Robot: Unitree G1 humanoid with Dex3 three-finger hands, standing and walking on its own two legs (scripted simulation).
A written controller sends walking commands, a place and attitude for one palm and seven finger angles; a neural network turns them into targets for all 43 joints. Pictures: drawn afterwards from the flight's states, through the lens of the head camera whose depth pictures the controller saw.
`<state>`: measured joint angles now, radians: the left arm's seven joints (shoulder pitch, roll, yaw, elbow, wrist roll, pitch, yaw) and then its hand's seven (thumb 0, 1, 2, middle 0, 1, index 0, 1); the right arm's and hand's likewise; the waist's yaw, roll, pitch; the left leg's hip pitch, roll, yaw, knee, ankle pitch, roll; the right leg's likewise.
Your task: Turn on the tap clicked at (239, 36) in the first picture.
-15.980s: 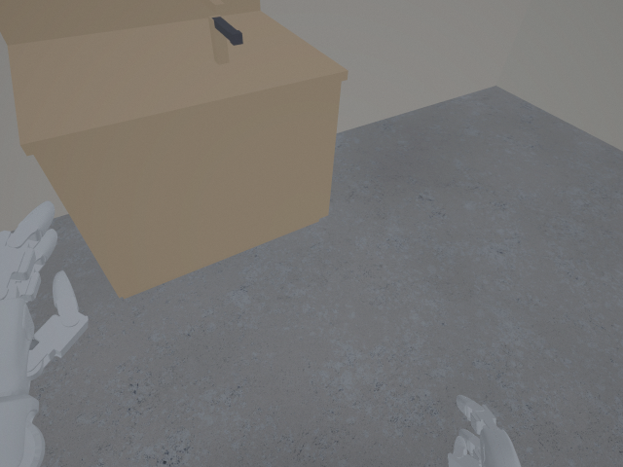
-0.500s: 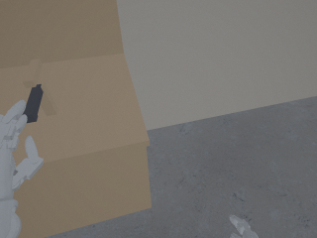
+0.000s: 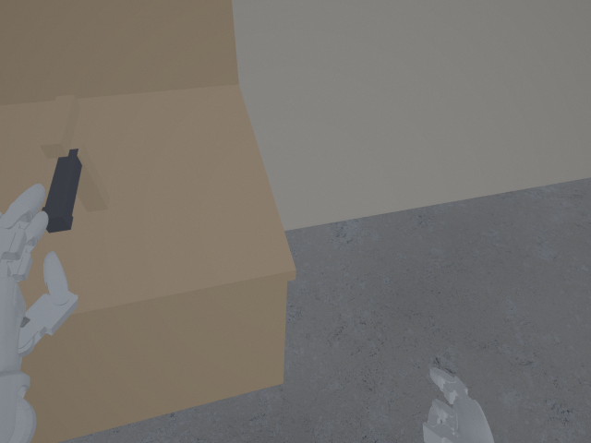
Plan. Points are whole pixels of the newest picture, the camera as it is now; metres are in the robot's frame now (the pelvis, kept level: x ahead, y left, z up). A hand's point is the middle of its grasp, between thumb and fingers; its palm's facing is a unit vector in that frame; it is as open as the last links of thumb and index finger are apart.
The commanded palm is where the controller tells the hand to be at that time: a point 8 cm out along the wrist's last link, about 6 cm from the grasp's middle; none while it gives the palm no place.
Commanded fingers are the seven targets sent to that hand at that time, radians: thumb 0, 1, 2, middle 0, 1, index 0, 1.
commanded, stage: come to a stop and stand still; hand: left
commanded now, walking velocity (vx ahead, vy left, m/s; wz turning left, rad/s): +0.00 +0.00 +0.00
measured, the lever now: (56, 218) +0.37 +0.37 +0.09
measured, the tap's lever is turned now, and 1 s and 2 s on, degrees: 0 0 0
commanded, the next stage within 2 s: look again from close up in 0.20 s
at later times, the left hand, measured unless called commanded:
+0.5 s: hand (61, 255) +0.24 +0.26 +0.18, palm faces +0.43 -0.82 -0.39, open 7.4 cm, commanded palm +0.15 +0.27 +0.17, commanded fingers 0.00 0.90 0.90 -0.20 -0.30 -0.20 -0.30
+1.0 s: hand (62, 297) +0.22 +0.26 +0.14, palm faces +0.31 -0.87 -0.39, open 7.4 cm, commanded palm +0.16 +0.30 +0.17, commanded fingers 0.00 0.90 0.90 -0.20 -0.30 -0.20 -0.30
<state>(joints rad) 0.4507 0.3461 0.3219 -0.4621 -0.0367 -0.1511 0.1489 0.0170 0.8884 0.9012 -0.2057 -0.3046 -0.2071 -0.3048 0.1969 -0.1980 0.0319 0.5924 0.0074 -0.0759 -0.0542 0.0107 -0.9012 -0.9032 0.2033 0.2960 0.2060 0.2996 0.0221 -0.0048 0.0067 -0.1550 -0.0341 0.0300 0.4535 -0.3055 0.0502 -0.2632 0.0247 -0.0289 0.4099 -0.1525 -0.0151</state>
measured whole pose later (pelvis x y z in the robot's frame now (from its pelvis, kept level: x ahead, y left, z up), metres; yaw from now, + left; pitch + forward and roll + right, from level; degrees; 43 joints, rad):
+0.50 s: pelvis -0.02 +0.00 +0.00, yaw -2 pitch +0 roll +0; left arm 0.21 0.40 0.44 -0.32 -0.06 -0.23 0.09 0.02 0.90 0.90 -0.19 -0.30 -0.20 -0.30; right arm 0.22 -0.21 0.00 0.58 0.03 -0.13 0.04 0.01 -0.90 -0.90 0.20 0.30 0.21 0.30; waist 0.03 0.01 0.08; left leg -0.19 -0.04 0.07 0.49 -0.30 0.06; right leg -0.32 0.03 0.01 0.46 -0.14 -0.02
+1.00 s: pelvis +0.00 +0.03 -0.01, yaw -1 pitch +0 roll -1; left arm 0.43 0.37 0.33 -0.38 -0.04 -0.27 0.07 0.01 0.89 0.90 -0.21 -0.30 -0.21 -0.30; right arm 0.19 -0.23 0.00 0.55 0.02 -0.12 -0.01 0.01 -0.90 -0.90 0.20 0.30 0.20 0.30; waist 0.01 -0.01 0.02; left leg -0.18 -0.07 0.07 0.52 -0.34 0.09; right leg -0.30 0.00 0.01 0.49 -0.19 0.02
